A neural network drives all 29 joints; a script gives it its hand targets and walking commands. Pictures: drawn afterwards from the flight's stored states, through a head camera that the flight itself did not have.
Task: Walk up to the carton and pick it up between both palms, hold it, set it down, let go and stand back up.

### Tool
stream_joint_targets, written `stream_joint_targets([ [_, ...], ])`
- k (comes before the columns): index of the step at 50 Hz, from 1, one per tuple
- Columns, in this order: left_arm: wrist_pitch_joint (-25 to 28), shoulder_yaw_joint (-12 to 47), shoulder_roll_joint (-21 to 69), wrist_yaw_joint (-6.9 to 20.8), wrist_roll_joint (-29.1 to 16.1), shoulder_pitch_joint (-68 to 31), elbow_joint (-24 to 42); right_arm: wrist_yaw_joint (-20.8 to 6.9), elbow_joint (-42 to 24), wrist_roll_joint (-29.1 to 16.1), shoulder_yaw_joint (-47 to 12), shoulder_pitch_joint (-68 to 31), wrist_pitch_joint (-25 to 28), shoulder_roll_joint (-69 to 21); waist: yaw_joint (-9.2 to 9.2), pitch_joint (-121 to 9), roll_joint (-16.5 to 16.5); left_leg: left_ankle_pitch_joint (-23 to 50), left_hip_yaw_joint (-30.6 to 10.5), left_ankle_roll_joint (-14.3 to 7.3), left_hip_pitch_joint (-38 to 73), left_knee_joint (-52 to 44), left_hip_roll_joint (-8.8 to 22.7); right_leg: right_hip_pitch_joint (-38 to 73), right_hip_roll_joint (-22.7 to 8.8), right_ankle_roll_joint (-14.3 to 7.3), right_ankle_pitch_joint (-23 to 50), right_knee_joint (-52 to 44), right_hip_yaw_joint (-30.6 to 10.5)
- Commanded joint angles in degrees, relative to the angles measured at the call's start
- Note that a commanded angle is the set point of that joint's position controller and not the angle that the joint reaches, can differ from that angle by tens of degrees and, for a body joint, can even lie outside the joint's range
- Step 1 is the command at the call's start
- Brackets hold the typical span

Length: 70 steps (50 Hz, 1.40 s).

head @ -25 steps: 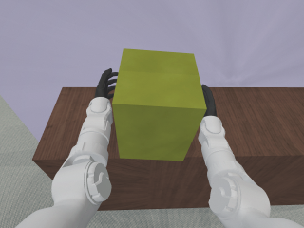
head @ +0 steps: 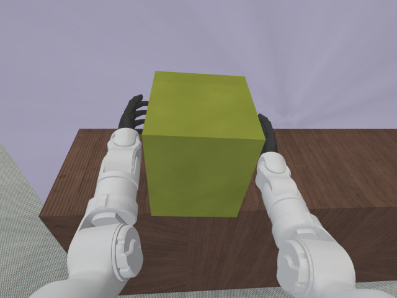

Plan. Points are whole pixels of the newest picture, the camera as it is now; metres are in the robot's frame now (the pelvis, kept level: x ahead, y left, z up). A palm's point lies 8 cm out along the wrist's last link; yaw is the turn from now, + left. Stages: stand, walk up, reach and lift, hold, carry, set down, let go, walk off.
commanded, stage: reach and lift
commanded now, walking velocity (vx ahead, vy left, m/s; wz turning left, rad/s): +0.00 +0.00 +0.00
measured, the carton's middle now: (197, 146) +0.41 +0.02 +0.10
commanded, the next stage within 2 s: hold in 1.60 s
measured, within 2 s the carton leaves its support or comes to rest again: neither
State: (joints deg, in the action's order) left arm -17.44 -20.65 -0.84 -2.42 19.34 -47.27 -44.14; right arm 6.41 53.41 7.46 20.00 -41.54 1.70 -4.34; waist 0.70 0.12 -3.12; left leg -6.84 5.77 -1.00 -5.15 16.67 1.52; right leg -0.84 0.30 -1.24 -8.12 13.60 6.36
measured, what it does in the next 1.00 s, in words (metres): stands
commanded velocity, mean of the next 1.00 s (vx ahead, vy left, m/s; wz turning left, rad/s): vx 0.00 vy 0.00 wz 0.00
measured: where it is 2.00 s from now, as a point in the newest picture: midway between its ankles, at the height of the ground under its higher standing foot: outside the picture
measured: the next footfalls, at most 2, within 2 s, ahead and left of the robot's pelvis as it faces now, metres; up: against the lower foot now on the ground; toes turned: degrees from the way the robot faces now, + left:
none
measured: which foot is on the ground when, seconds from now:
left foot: down 0.00-1.00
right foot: down 0.00-1.00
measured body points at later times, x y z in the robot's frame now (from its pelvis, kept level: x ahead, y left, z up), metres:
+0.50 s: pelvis +0.00 +0.00 +0.00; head -0.05 +0.03 +0.44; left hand +0.40 +0.16 +0.18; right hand +0.38 -0.14 +0.15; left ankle +0.03 +0.10 -0.75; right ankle +0.00 -0.10 -0.75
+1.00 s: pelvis +0.00 +0.00 +0.00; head -0.04 +0.02 +0.44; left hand +0.39 +0.16 +0.20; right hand +0.38 -0.14 +0.17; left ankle +0.03 +0.10 -0.75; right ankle +0.00 -0.10 -0.75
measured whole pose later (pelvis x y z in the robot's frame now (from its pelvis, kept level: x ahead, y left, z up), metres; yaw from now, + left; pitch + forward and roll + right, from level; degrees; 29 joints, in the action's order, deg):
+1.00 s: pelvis +0.00 +0.00 +0.00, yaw +1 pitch -10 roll -1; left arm -38.7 -18.6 1.2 0.9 22.0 -41.6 -15.2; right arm 8.7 37.3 -6.0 5.0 -40.1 -10.6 -0.6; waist 5.4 4.1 -3.2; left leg -8.1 4.2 -1.1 -0.5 18.1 0.9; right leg 4.3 0.1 -1.0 -9.4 14.7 6.7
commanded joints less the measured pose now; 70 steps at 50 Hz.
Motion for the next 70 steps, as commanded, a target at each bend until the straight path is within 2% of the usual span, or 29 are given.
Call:
stream_joint_targets([
  [1,0.1,16.9,33.3,9.9,-3.9,-28.3,3.3,-5.4,-12.9,-1.4,-16.5,-45.9,3.5,-23.5,0.89,-24.2,4.8,11.6,-1.5,1.6,11.8,0.3,-0.4,1.8,-0.1,2.0,9.1,-0.7,-0.6],
  [6,-2.4,16.1,32.3,10.5,-3.4,-28.4,5.3,-4.9,-14.3,-2.8,-17.2,-46.2,2.1,-22.7,1.28,-21.6,4.3,7.8,-1.3,1.2,11.4,-0.2,-0.9,2.2,-0.2,2.3,6.9,-0.9,-0.5],
  [13,-6.0,16.4,31.9,10.7,-3.4,-27.4,9.3,-4.7,-16.9,-5.0,-18.9,-46.1,0.4,-21.8,1.94,-19.9,3.9,6.8,-1.3,1.1,12.4,0.0,-1.3,2.3,0.0,2.4,6.1,-0.7,-0.3],
  [27,-14.4,22.2,32.9,11.2,-4.9,-22.6,23.8,-3.1,-27.6,-12.7,-27.7,-44.4,-4.4,-21.1,4.52,-19.7,4.4,11.4,-2.9,1.7,15.4,1.7,-1.9,3.3,1.0,2.4,9.9,-0.3,-0.1],
  [32,-16.3,23.3,32.7,11.5,-4.9,-21.7,27.0,-2.8,-30.1,-14.3,-29.5,-43.6,-5.8,-21.6,4.86,-18.9,4.7,11.3,-3.2,1.5,15.0,1.5,-2.0,3.0,1.1,2.4,9.6,-0.4,0.0],
  [42,-18.5,24.1,32.8,11.5,-5.0,-21.7,30.1,-2.6,-32.9,-15.1,-30.8,-44.0,-7.2,-22.0,5.02,-19.8,4.5,10.6,-3.4,1.2,15.2,1.1,-1.6,2.8,1.5,2.6,8.4,-0.3,0.0],
  [59,-21.3,24.9,31.7,12.7,-4.9,-21.8,35.1,-0.5,-36.0,-17.1,-34.1,-43.1,-9.6,-22.9,5.31,-19.0,4.4,13.4,-3.5,1.1,15.3,2.2,-2.2,5.1,1.7,3.2,12.6,0.5,-0.1],
  [70,-22.8,25.3,31.2,13.0,-5.3,-22.7,36.3,0.0,-37.5,-18.2,-35.1,-43.9,-11.5,-23.6,5.29,-18.1,4.1,10.7,-3.4,0.9,14.4,1.7,-2.4,5.1,1.6,3.4,10.4,0.3,-0.6],
])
